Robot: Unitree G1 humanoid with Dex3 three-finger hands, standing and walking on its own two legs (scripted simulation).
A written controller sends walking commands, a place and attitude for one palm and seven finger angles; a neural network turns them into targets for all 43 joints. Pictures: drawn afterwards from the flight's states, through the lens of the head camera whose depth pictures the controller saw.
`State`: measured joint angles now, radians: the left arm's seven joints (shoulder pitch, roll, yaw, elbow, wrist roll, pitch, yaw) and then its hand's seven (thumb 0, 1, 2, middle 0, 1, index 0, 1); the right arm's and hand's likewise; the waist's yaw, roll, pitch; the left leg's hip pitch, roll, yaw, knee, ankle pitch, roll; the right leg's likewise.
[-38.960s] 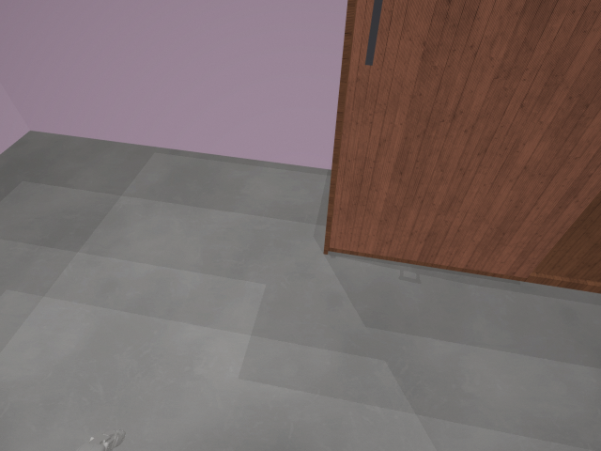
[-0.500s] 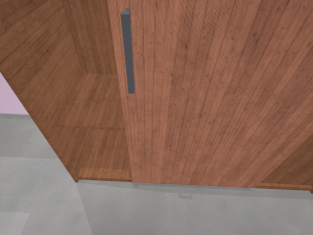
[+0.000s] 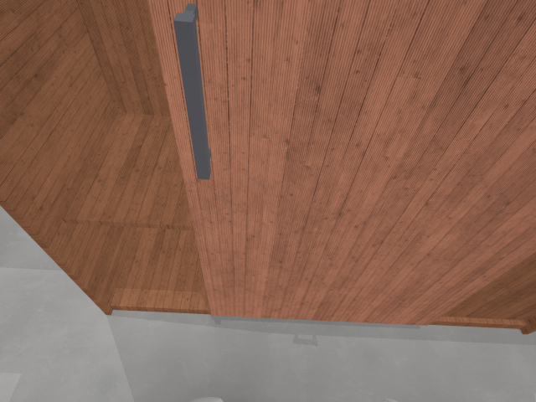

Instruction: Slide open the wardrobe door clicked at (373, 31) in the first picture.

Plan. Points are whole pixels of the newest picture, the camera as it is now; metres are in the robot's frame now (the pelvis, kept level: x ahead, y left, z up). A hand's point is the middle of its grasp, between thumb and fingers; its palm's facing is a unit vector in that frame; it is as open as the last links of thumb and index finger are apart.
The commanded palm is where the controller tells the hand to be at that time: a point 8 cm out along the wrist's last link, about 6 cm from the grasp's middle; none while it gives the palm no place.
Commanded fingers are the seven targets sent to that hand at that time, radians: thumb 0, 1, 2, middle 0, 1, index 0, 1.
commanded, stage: come to a stop and stand still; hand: left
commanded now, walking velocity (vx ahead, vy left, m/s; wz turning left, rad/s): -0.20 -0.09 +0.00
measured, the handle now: (198, 105) +0.43 +0.15 +0.20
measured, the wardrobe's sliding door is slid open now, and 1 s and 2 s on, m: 0.37 0.37 0.37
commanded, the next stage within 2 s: look again from close up in 1.38 s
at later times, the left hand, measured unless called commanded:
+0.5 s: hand out of the picture +0.06 +0.13 -0.16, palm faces -0.01 -0.96 -0.27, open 7.3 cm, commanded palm none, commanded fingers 0.00 0.90 0.90 -0.20 -0.30 -0.20 -0.30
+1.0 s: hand out of the picture +0.00 +0.12 -0.17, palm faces +0.04 -0.98 -0.20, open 7.3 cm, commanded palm none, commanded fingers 0.00 0.90 0.90 -0.20 -0.30 -0.20 -0.30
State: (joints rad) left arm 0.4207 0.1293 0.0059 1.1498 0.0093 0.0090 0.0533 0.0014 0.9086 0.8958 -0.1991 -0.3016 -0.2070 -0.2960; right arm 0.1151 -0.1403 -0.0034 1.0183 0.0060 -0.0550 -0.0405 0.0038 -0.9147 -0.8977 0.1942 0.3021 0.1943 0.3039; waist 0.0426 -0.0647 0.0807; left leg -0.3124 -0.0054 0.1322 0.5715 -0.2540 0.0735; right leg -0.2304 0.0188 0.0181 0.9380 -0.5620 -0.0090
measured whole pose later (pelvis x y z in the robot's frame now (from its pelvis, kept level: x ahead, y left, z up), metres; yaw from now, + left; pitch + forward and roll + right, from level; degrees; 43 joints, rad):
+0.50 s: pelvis -0.03 -0.05 -0.01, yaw +1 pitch -3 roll +1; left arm 0.23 0.17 0.00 0.92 0.03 0.03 0.03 0.00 0.91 0.90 -0.20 -0.30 -0.21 -0.30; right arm 0.33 -0.21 -0.05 0.94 -0.03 0.03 0.01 0.00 -0.91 -0.90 0.19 0.30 0.19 0.30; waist -0.05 0.04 -0.01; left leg -0.36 0.03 0.04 0.65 -0.24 -0.01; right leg -0.28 -0.04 0.00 0.72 -0.39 0.01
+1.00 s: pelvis +0.00 -0.06 +0.01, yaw +1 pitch -1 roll +0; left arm 0.30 0.16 0.00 1.05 0.01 0.00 0.03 0.00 0.91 0.90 -0.20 -0.30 -0.21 -0.30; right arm 0.30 -0.15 0.00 1.06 -0.01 -0.01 -0.01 0.00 -0.91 -0.90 0.19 0.30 0.19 0.30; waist 0.00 0.00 0.04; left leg -0.28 0.03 0.01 0.50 -0.20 -0.02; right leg -0.19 -0.02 -0.01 0.53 -0.33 0.01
